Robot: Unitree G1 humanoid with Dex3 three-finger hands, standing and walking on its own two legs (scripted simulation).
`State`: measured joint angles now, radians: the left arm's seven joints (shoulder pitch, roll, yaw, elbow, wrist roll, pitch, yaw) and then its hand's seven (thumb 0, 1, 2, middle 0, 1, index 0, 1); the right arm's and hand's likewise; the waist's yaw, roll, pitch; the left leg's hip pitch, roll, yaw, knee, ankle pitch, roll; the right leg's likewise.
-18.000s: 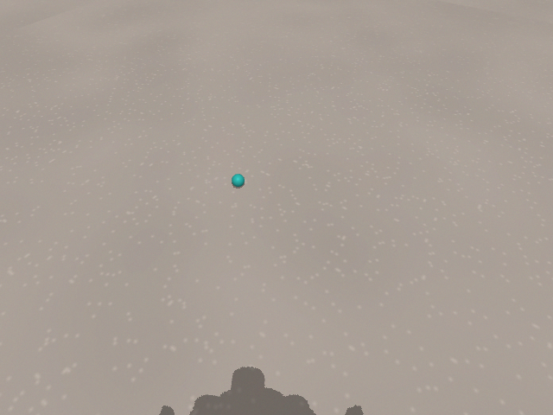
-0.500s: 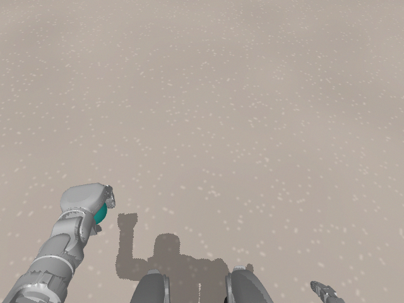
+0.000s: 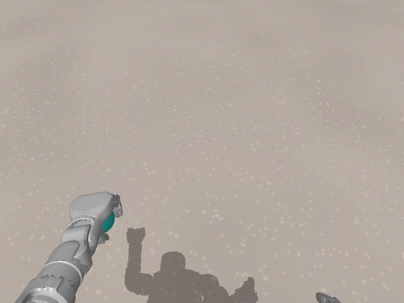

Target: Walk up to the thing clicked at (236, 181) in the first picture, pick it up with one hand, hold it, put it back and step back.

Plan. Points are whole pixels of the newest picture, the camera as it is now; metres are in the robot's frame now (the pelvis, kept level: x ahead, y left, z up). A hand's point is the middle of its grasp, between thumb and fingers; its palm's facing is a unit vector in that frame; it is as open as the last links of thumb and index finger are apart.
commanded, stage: hold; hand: left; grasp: from above
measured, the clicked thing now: (99, 219) +0.33 +0.23 -0.10
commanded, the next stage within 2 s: crouch in 1.88 s
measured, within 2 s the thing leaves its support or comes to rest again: neither
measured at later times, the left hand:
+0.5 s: hand (96, 216) +0.32 +0.22 -0.04, palm faces -0.46 -0.06 -0.89, open 7.7 cm
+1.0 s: hand (93, 224) +0.29 +0.21 -0.02, palm faces -0.46 -0.06 -0.89, open 7.8 cm
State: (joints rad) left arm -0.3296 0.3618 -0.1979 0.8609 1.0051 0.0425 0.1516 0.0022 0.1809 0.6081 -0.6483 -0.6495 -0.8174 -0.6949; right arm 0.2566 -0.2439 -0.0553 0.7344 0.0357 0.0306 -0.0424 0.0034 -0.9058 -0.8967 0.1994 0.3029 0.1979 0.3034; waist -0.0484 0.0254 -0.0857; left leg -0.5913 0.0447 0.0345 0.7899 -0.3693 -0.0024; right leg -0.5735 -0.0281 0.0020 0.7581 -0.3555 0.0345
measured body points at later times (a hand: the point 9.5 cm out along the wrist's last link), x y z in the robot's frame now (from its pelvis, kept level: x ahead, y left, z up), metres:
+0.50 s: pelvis +0.01 +0.00 +0.02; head +0.04 -0.01 +0.47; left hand +0.34 +0.22 +0.01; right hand +0.12 -0.27 -0.10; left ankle +0.01 +0.12 -0.71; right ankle +0.01 -0.14 -0.71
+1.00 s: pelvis +0.00 -0.01 +0.03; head +0.01 -0.02 +0.48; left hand +0.31 +0.21 +0.03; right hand +0.13 -0.27 -0.09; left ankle +0.01 +0.12 -0.71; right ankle +0.01 -0.14 -0.71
